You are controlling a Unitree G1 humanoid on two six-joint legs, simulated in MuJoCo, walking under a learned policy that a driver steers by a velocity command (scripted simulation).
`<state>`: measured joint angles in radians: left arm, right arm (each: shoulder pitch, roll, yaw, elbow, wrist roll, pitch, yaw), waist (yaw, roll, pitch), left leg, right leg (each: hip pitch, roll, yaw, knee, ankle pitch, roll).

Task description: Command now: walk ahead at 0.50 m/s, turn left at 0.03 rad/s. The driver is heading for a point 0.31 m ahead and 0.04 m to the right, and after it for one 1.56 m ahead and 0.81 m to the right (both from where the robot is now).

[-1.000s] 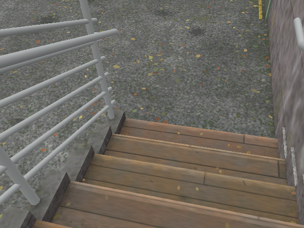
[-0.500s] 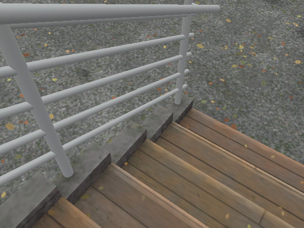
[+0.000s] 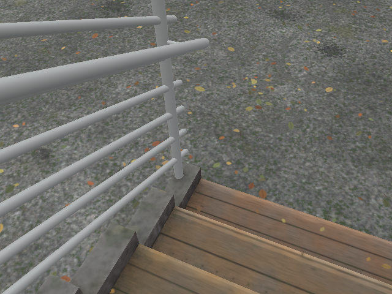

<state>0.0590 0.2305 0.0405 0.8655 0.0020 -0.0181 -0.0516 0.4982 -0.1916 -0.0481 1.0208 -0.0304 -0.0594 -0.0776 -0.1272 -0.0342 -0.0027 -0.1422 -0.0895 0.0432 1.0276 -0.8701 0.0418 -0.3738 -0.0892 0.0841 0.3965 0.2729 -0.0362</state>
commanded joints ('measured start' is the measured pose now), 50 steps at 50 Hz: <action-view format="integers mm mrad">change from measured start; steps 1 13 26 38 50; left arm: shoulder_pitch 280 250 320 -35 276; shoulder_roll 85 107 151 23 144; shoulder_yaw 32 -2 55 -1 21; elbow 80 73 -30 -158 -39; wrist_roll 11 -3 42 -6 6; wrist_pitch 7 -87 14 64 11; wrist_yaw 10 67 54 -47 79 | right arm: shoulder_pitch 42 -301 -100 -104 -114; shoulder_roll -116 -31 -168 -120 -156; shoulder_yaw -17 0 -58 -36 -27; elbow -3 -132 -63 -51 -116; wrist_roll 5 -33 -2 28 5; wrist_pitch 8 41 -57 -88 45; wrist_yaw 0 61 93 50 21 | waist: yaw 143 44 65 86 139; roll -46 -56 54 96 -15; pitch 64 105 72 95 -45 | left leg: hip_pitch -192 -400 34 -365 -798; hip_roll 151 162 451 290 255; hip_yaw -168 -35 -541 34 -117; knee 155 -113 -726 -377 332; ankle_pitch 824 926 345 424 547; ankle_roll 144 -26 170 22 -120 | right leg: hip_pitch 328 -196 -404 56 405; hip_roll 49 -53 77 127 -241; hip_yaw -126 114 22 -152 316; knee -106 -147 927 237 83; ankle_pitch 24 -215 -725 299 433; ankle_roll -25 -195 -79 -33 -386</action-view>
